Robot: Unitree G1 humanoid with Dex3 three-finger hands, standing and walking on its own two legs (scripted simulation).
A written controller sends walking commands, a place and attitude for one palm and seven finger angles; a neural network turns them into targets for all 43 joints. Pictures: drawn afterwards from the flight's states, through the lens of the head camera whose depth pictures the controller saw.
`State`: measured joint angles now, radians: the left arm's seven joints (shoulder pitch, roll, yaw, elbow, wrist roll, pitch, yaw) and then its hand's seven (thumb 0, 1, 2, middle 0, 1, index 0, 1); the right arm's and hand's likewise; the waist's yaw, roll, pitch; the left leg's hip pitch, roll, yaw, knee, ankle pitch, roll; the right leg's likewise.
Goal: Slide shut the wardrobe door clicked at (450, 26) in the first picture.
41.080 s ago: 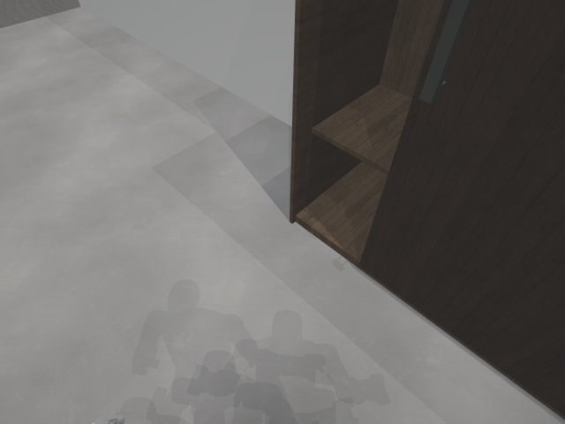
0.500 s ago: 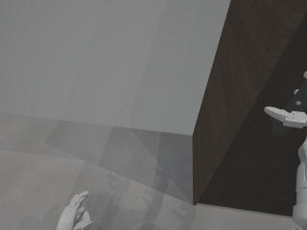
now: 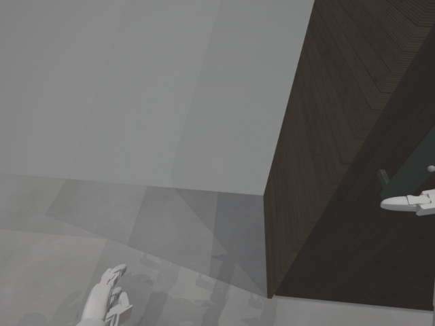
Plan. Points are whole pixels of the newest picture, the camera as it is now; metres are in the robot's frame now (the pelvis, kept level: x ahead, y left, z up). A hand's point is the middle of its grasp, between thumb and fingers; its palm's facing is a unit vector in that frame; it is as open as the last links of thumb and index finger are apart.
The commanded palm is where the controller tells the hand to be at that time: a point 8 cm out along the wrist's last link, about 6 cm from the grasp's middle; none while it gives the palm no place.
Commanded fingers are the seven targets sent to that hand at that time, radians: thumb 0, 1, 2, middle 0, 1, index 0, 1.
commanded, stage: slip the hand off the handle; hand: right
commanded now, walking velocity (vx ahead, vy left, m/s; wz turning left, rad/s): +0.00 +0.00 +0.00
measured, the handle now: (425, 139) +0.35 -0.31 +0.21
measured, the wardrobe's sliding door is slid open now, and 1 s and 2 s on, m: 0.00 0.00 0.00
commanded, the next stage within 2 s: draw the hand back to the body in 1.12 s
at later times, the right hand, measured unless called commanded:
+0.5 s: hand out of the picture +0.29 -0.36 +0.20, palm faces +0.53 +0.82 -0.23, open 14.7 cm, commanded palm +0.24 -0.39 +0.20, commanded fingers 0.00 0.55 -0.20 0.25 1.15 0.25 1.15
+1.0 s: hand out of the picture +0.20 -0.33 +0.20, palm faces +0.53 +0.81 -0.24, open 14.7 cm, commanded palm +0.15 -0.37 +0.20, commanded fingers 0.00 0.55 -0.20 0.25 1.15 0.25 1.15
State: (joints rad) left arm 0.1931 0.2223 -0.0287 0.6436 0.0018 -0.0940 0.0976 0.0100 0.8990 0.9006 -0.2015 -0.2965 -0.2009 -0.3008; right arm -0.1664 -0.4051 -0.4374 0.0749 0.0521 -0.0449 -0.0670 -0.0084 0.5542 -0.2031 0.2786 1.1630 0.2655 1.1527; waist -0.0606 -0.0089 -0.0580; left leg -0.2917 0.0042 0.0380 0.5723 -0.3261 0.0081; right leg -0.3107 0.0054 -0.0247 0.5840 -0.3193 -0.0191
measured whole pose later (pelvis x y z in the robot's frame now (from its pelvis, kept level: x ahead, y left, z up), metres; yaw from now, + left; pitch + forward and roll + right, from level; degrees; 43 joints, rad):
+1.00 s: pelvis -0.03 -0.01 +0.00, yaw -2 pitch +0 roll +1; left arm 0.19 0.23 -0.06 0.63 0.00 -0.17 0.14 0.01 0.90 0.90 -0.20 -0.30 -0.20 -0.30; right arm 0.06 -0.42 -0.51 -0.11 0.16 -0.10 0.07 -0.01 0.56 -0.20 0.26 1.15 0.26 1.15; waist -0.10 -0.02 -0.06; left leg -0.30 0.02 0.07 0.60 -0.31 0.00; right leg -0.34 0.02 0.00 0.64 -0.30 -0.03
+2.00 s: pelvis -0.02 +0.00 +0.01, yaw -1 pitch -2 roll +1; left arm 0.22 0.22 -0.07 0.64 0.00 -0.25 0.09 0.01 0.90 0.90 -0.20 -0.30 -0.20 -0.30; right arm 0.34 -0.37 -0.42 -0.37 0.12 -0.01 -0.10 -0.01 0.20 -0.37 0.24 0.94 0.25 0.94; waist -0.09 -0.04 -0.01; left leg -0.18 0.00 0.06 0.49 -0.27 0.01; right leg -0.22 0.01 0.00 0.54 -0.28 -0.02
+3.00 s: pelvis +0.00 +0.00 +0.01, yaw +0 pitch -3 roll +1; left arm 0.21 0.22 -0.04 0.63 0.01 -0.11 0.09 0.01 0.90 0.90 -0.20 -0.30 -0.20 -0.30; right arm 0.43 -0.34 -0.34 -0.37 0.07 -0.07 -0.10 0.02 -0.89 -0.90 0.21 0.30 0.21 0.30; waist -0.07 -0.05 -0.02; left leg -0.11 -0.01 0.05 0.42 -0.26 0.01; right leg -0.15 0.00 -0.01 0.47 -0.27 -0.02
